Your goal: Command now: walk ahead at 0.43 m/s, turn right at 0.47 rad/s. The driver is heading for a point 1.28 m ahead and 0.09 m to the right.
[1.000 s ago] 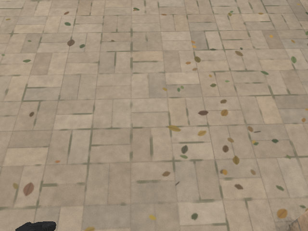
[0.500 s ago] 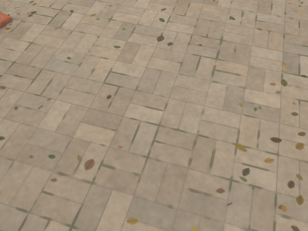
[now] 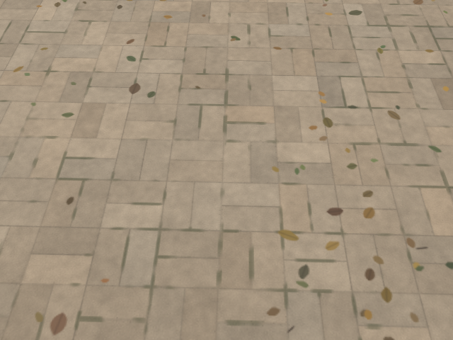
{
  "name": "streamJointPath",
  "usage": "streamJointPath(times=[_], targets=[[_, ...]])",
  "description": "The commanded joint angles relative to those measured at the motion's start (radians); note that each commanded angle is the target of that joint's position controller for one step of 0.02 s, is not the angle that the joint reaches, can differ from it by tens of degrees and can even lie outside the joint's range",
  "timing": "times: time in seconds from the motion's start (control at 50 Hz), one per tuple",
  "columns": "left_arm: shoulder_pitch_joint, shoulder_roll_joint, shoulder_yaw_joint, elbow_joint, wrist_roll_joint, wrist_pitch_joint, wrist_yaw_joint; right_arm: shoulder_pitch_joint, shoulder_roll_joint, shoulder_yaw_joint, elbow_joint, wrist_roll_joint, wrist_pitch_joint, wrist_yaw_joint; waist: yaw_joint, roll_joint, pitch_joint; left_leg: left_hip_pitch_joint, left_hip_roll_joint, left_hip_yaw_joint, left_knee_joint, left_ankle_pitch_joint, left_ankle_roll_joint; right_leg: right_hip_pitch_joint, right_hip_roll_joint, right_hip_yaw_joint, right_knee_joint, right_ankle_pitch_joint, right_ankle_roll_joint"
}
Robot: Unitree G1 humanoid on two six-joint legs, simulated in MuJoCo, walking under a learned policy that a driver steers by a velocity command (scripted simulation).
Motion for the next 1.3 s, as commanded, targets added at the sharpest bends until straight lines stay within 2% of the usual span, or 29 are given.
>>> streamJointPath(times=[0.02,0.06,0.08,0.1,0.12,0.14,0.18,0.24,0.32,0.46,0.52,0.56,0.58,0.6,0.62,0.64,0.68,0.7,0.78,0.88,0.92,1.02,1.04,1.06,1.08,1.1,1.14,1.2,1.3], targets=[[-0.116,0.082,0.020,-0.135,0.002,-0.012,-0.013,-0.005,-0.202,-0.049,-0.034,0.011,-0.002,-0.007,0.016,0.126,0.069,-0.054,0.287,-0.047,0.055,0.558,0.154,0.030,0.041,-0.083,-0.030,-0.137,-0.064],[0.125,0.143,0.062,-0.080,-0.007,-0.008,-0.015,-0.039,-0.210,-0.045,-0.048,0.010,0.012,-0.016,0.161,0.113,-0.085,-0.135,0.238,0.030,0.399,0.899,0.109,0.392,0.149,-0.152,-0.096,-0.132,-0.120],[0.317,0.223,0.099,-0.032,-0.017,-0.002,0.001,-0.038,-0.179,-0.028,-0.064,-0.006,0.005,-0.019,0.246,0.029,-0.185,-0.375,0.194,0.036,0.699,0.739,0.060,0.724,0.111,-0.022,-0.108,-0.100,-0.172],[0.319,0.362,0.116,-0.039,-0.025,-0.010,0.007,0.032,-0.028,0.020,-0.133,-0.042,-0.023,-0.005,0.140,-0.289,-0.289,-0.791,-0.012,-0.046,1.088,-0.200,-0.008,0.997,-0.182,0.621,-0.287,-0.359,-0.361],[0.348,0.279,0.088,-0.076,-0.009,-0.030,0.002,-0.046,-0.119,0.006,-0.128,0.001,-0.069,0.010,0.208,-0.156,-0.409,-0.885,-0.035,-0.293,1.186,-0.236,0.017,1.055,-0.260,0.880,-0.453,-0.470,-0.404],[0.297,0.223,0.071,-0.063,0.003,-0.043,-0.001,-0.147,-0.176,-0.011,-0.162,0.038,-0.084,0.016,0.206,-0.108,-0.243,-0.977,0.009,-0.282,1.179,-0.135,0.039,0.967,-0.236,0.728,-0.458,-0.343,-0.350],[0.148,0.166,0.052,-0.090,0.002,-0.048,0.001,-0.159,-0.154,-0.006,-0.159,-0.013,-0.091,0.001,0.113,0.015,-0.117,-0.853,0.091,-0.278,1.008,0.004,0.053,0.680,-0.151,0.487,-0.434,-0.084,-0.285],[0.068,0.134,0.034,-0.124,0.014,-0.053,0.015,-0.116,-0.151,-0.015,-0.149,-0.024,-0.048,0.001,0.052,-0.012,-0.080,-0.721,0.103,-0.262,0.892,0.100,0.019,0.507,-0.087,0.343,-0.492,0.151,-0.283],[0.130,0.159,0.035,-0.084,-0.001,-0.060,0.041,-0.246,-0.105,0.002,-0.192,-0.031,-0.027,-0.006,0.080,-0.016,0.001,-0.721,0.068,-0.233,0.624,0.286,-0.042,0.420,-0.026,0.234,-0.510,0.198,-0.244],[0.238,0.164,0.037,-0.027,-0.010,-0.045,0.042,-0.419,-0.095,0.024,-0.237,-0.019,-0.066,0.034,0.161,-0.021,0.018,-0.658,0.022,-0.224,0.294,0.476,0.005,0.510,-0.066,0.290,-0.420,0.066,-0.203],[0.241,0.179,0.042,-0.007,0.000,-0.031,0.046,-0.394,-0.129,0.009,-0.248,-0.019,-0.071,0.041,0.135,-0.064,0.012,-0.622,0.005,-0.210,0.273,0.328,0.049,0.606,-0.108,0.337,-0.363,0.203,-0.185],[0.202,0.167,0.036,-0.012,0.005,-0.023,0.045,-0.214,-0.174,-0.017,-0.207,-0.018,-0.074,0.034,0.036,-0.077,-0.091,-0.390,-0.026,-0.164,0.228,0.321,0.106,0.623,-0.045,0.270,-0.175,0.503,-0.146],[0.178,0.140,0.021,-0.037,0.020,-0.023,0.046,-0.040,-0.219,-0.029,-0.182,-0.029,-0.073,0.027,-0.041,-0.040,-0.238,-0.115,0.092,-0.284,0.283,0.371,0.179,0.501,0.005,0.219,0.066,0.435,-0.110],[0.319,0.080,0.003,-0.036,0.008,-0.036,0.044,0.088,-0.296,-0.052,-0.153,-0.039,-0.064,0.028,-0.017,0.215,-0.398,0.271,0.306,-0.713,0.251,0.208,0.360,0.135,0.168,0.126,0.470,0.003,-0.016],[0.324,0.099,-0.003,-0.037,0.005,-0.049,0.040,0.102,-0.227,-0.035,-0.132,-0.008,-0.060,0.042,-0.011,0.312,-0.394,0.311,0.361,-0.983,0.091,0.022,0.388,-0.046,0.184,0.153,0.583,-0.463,-0.003],[0.209,0.169,0.013,-0.057,-0.007,-0.056,0.035,0.028,-0.166,-0.017,-0.148,0.009,-0.053,0.037,-0.024,0.204,-0.222,0.188,0.333,-0.886,0.070,-0.088,0.341,-0.136,0.111,0.151,0.638,-0.402,-0.008],[0.066,0.152,0.010,-0.098,0.018,-0.073,0.033,-0.069,-0.135,-0.002,-0.172,-0.011,-0.034,0.032,0.010,0.049,-0.040,-0.089,0.249,-0.696,0.023,0.050,0.299,-0.121,0.041,0.096,0.530,-0.276,-0.011],[0.067,0.140,0.012,-0.103,0.031,-0.078,0.032,-0.082,-0.124,0.004,-0.179,-0.019,-0.033,0.029,0.040,0.052,-0.024,-0.161,0.214,-0.648,0.002,0.145,0.288,-0.070,0.014,0.096,0.461,-0.233,-0.007],[0.071,0.086,-0.005,-0.113,0.041,-0.074,0.036,-0.071,-0.148,-0.003,-0.168,-0.006,-0.030,0.014,0.071,0.106,-0.030,-0.277,0.148,-0.508,-0.032,0.353,0.300,0.019,0.011,0.044,0.231,-0.190,0.049],[-0.114,0.061,-0.024,-0.147,0.034,-0.086,0.031,0.021,-0.189,-0.019,-0.133,0.010,-0.008,-0.002,-0.001,0.109,-0.015,-0.355,0.097,-0.446,-0.007,0.311,0.251,0.158,0.070,0.034,-0.093,0.102,0.084],[-0.157,0.088,-0.015,-0.155,0.010,-0.094,0.021,0.042,-0.190,-0.021,-0.129,0.015,0.004,-0.013,0.001,0.116,-0.005,-0.320,0.123,-0.504,0.012,0.242,0.237,0.183,0.079,0.066,-0.163,0.127,0.082],[-0.058,0.141,0.023,-0.132,0.016,-0.106,0.022,0.050,-0.160,-0.017,-0.137,0.008,0.022,-0.011,0.073,0.142,-0.058,-0.290,0.090,-0.566,0.212,0.234,0.169,0.424,0.081,0.050,-0.295,0.014,0.009],[0.072,0.184,0.040,-0.119,0.027,-0.109,0.031,0.031,-0.112,0.000,-0.155,-0.001,0.017,-0.007,0.140,0.099,-0.157,-0.378,0.041,-0.512,0.413,0.204,0.133,0.631,-0.032,0.142,-0.276,-0.015,-0.048],[0.206,0.270,0.061,-0.097,0.042,-0.095,0.040,0.114,-0.029,0.026,-0.180,0.002,0.005,-0.007,0.148,-0.124,-0.307,-0.650,-0.083,-0.363,0.743,-0.070,0.061,0.960,-0.259,0.462,-0.295,-0.102,-0.175],[0.251,0.246,0.060,-0.055,0.036,-0.085,0.030,0.163,-0.079,0.019,-0.184,0.025,0.005,-0.015,0.145,-0.312,-0.320,-0.840,-0.053,-0.334,0.947,-0.244,0.041,0.985,-0.381,0.761,-0.392,-0.365,-0.240],[0.194,0.169,0.039,-0.068,0.031,-0.083,0.032,0.097,-0.160,-0.003,-0.171,0.027,0.011,-0.019,0.153,-0.163,-0.183,-0.895,-0.001,-0.353,1.038,-0.153,0.030,0.864,-0.331,0.671,-0.428,-0.451,-0.205],[0.110,0.112,0.019,-0.063,0.038,-0.083,0.034,0.001,-0.159,-0.010,-0.179,0.012,0.022,-0.019,0.132,-0.068,-0.041,-0.864,0.052,-0.316,1.008,0.012,0.025,0.672,-0.219,0.386,-0.461,-0.212,-0.150],[0.071,0.081,0.012,-0.036,0.042,-0.096,0.036,-0.027,-0.117,-0.011,-0.195,0.010,0.039,-0.007,0.095,-0.083,0.003,-0.791,0.091,-0.293,0.940,0.095,0.018,0.556,-0.161,0.199,-0.525,-0.013,-0.144],[0.081,0.134,0.031,0.028,0.024,-0.092,0.042,-0.119,-0.062,0.011,-0.257,0.006,0.042,0.018,0.098,-0.013,0.019,-0.804,0.099,-0.256,0.701,0.243,0.001,0.567,-0.166,0.035,-0.562,0.106,-0.169]])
